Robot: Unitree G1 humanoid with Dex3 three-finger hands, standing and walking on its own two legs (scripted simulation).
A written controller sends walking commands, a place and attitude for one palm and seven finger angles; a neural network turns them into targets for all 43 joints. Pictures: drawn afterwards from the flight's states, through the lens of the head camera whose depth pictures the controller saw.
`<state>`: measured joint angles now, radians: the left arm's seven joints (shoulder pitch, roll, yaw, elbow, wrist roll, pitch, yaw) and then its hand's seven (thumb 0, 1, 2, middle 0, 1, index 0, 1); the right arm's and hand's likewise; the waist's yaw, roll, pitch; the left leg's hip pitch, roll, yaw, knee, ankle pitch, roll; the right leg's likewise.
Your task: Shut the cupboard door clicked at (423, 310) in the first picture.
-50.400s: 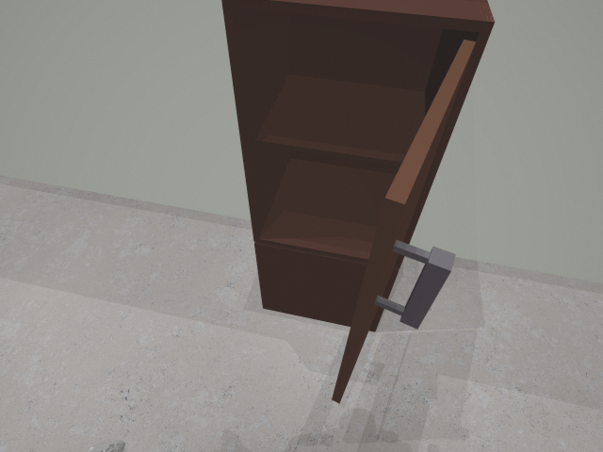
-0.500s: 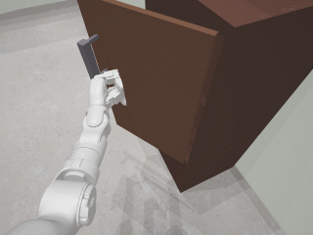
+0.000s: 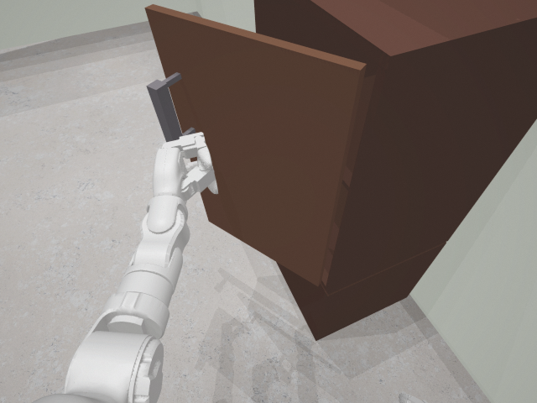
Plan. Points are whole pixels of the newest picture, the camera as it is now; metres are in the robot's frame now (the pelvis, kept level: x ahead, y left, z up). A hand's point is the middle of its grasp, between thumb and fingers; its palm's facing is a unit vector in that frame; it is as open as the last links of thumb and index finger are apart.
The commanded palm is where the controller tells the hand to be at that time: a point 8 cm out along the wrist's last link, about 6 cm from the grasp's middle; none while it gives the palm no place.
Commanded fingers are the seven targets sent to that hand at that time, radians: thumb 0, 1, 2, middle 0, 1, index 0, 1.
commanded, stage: draw the hand back to the body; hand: left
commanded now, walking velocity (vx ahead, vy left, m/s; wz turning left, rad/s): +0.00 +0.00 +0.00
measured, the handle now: (175, 112) +0.61 +0.18 +0.10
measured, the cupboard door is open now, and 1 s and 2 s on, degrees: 32 32 32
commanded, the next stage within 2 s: step back with the hand held close in 1.42 s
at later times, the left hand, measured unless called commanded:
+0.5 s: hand (116, 242) +0.29 +0.18 +0.15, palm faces +0.13 -0.97 -0.19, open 3.1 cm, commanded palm +0.25 +0.23 +0.16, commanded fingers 0.00 0.90 0.90 -0.92 -1.08 -0.92 -1.08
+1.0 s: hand out of the picture +0.21 +0.29 +0.17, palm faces +0.42 -0.82 -0.39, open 5.8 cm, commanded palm +0.15 +0.33 +0.20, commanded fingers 0.00 0.90 0.90 -0.23 -0.33 -0.23 -0.33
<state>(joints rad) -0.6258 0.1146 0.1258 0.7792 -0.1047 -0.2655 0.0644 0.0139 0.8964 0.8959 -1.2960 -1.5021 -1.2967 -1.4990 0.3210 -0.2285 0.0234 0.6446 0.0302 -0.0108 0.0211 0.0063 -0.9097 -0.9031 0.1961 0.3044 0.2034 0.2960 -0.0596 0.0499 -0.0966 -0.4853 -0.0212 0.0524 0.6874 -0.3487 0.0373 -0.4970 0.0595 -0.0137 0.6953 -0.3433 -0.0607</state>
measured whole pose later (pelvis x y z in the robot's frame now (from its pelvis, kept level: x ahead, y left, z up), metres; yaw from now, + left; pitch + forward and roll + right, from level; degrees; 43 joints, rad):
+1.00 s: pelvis +0.01 +0.03 +0.03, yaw +2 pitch -4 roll -1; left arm 0.42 0.34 0.29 -0.33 -0.07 -0.06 0.08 0.01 0.89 0.90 -0.49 -0.62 -0.49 -0.62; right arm 0.22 -0.23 0.03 0.62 0.02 0.01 -0.06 0.01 -0.91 -0.90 0.20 0.30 0.20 0.30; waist 0.05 0.09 0.00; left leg -0.09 -0.06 0.03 0.41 -0.25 0.07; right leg -0.07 0.03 -0.02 0.37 -0.24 -0.02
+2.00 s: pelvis -0.02 +0.05 +0.01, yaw +0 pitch +1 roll -1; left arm 0.55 0.44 0.42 -0.47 -0.06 -0.16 0.11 0.01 0.89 0.89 -0.21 -0.30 -0.21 -0.30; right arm 0.20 -0.25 -0.02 0.53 0.03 0.05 -0.08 0.01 -0.91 -0.90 0.20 0.30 0.20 0.30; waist 0.00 0.03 -0.01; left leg -0.30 -0.07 0.08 0.54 -0.26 0.11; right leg -0.31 0.01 0.02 0.55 -0.25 0.01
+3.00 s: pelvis -0.16 +0.04 +0.01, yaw -3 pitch +6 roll -4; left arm 0.50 0.49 0.44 -0.61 -0.07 -0.24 0.09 0.01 0.89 0.90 -0.20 -0.30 -0.20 -0.30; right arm 0.05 -0.14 0.02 0.60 -0.02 -0.11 -0.02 0.01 -0.90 -0.90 0.20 0.31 0.21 0.30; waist 0.01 -0.02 0.01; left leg -0.52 0.03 0.11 0.32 0.09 0.10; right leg -0.15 0.07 0.00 0.49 -0.42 0.03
